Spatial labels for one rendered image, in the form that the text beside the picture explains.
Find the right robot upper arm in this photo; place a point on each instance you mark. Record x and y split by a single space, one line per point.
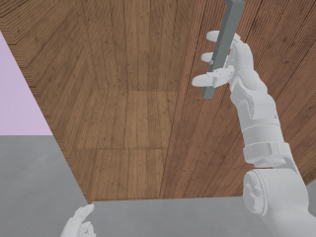
279 197

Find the robot left hand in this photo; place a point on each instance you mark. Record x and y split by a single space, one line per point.
74 226

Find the robot right hand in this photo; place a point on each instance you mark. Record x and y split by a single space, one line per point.
240 57

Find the handle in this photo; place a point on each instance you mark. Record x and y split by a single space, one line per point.
232 16

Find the robot right forearm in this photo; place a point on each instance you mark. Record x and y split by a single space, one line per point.
257 113

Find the wardrobe door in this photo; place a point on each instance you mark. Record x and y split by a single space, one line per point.
307 162
205 157

